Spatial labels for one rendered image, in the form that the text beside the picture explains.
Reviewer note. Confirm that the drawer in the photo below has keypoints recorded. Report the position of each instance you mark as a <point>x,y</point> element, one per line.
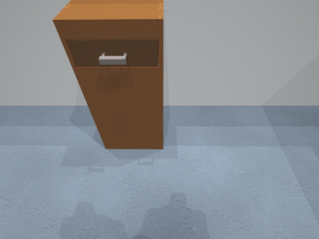
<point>140,52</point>

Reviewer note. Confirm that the cabinet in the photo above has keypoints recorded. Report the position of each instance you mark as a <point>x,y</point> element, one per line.
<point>126,103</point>

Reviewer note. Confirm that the handle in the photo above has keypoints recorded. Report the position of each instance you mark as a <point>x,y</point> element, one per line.
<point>113,60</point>

